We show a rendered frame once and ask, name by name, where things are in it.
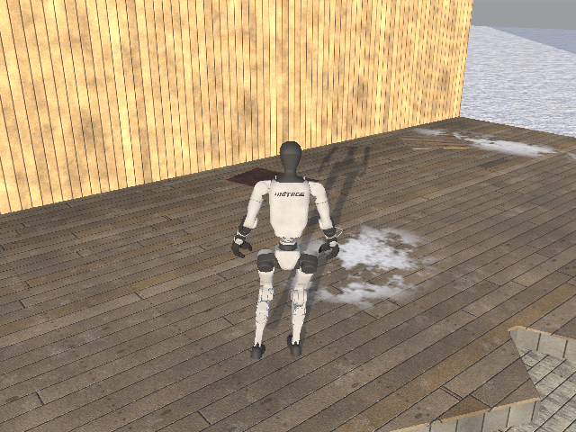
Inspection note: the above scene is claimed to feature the right robot foot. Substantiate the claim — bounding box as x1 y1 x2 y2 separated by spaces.
286 335 302 356

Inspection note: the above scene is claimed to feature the robot left forearm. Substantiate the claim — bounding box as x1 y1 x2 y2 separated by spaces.
234 215 252 245

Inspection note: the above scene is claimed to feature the robot left upper arm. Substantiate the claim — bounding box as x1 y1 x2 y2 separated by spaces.
243 180 271 229

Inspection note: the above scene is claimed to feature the left robot hand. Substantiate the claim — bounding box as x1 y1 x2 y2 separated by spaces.
231 240 252 258

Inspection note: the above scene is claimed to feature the right robot hand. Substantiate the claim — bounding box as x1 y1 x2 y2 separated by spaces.
319 243 339 260

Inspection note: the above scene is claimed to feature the robot right upper arm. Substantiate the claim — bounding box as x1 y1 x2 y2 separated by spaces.
308 181 333 230

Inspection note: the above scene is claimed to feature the robot right forearm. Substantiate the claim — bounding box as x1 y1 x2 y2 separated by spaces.
323 216 338 247

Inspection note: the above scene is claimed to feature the robot right shin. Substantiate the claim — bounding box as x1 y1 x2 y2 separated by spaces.
292 290 307 345

